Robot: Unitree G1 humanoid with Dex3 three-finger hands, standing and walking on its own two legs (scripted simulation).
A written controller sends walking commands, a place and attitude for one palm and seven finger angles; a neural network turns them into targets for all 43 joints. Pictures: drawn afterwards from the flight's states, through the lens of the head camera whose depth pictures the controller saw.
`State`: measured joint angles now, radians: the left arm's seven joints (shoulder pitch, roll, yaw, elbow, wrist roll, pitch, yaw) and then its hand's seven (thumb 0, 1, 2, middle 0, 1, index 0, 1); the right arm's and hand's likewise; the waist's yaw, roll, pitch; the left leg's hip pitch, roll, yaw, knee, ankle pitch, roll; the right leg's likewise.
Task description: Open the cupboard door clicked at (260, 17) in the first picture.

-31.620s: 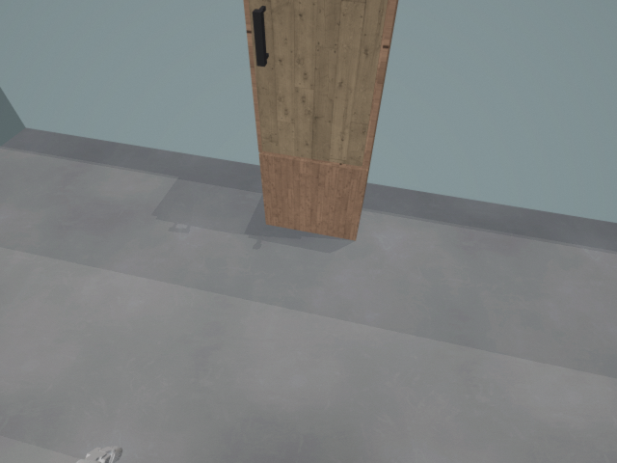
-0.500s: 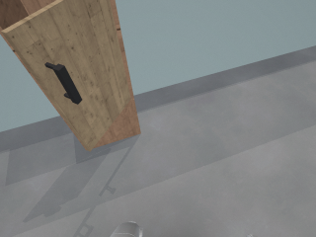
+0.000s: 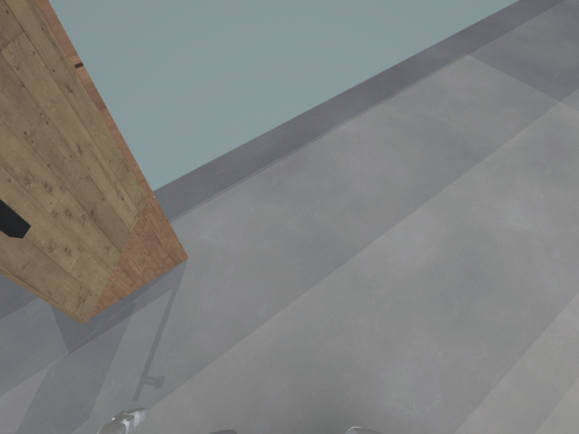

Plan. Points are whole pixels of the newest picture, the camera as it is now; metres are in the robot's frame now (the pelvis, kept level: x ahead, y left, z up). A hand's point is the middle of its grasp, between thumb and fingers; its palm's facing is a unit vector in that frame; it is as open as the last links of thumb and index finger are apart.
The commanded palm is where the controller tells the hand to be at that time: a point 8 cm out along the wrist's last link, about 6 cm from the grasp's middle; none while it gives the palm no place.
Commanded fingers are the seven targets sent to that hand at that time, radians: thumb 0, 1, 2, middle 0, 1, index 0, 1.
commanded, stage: walk to a spot facing it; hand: left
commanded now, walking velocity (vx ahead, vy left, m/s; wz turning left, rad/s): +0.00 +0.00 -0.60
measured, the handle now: out of the picture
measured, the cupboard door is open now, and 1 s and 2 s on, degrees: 44 44 44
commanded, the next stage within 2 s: turn to face it in 1.68 s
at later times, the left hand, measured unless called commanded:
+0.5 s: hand (186, 398) +0.18 +0.19 -0.15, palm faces -0.25 -0.96 -0.14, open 7.4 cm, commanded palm none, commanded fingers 0.00 0.90 0.90 -0.20 -0.30 -0.20 -0.30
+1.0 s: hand (318, 287) +0.37 -0.02 -0.15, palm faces -0.55 -0.81 -0.21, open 7.3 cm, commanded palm none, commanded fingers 0.00 0.90 0.90 -0.20 -0.30 -0.20 -0.30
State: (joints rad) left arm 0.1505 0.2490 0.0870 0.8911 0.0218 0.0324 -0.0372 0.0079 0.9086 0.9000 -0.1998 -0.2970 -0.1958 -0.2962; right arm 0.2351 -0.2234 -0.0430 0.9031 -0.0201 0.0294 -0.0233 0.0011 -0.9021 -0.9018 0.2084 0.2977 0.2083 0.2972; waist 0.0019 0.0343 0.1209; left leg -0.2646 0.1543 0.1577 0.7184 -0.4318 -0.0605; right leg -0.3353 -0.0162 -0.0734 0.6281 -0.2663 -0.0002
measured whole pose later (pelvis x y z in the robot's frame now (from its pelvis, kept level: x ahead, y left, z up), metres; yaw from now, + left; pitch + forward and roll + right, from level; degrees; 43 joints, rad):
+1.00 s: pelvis +0.19 -0.12 +0.02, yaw -33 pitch +1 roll +1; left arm 0.15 0.18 0.07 0.94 0.01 -0.04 -0.01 0.00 0.92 0.90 -0.20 -0.30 -0.20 -0.30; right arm 0.28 -0.17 -0.04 0.99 -0.02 0.00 0.00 0.01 -0.91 -0.90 0.20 0.30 0.20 0.30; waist -0.06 0.00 0.11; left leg -0.52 0.15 0.04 1.19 -0.31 -0.05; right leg -0.27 0.06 -0.10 0.50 -0.26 -0.10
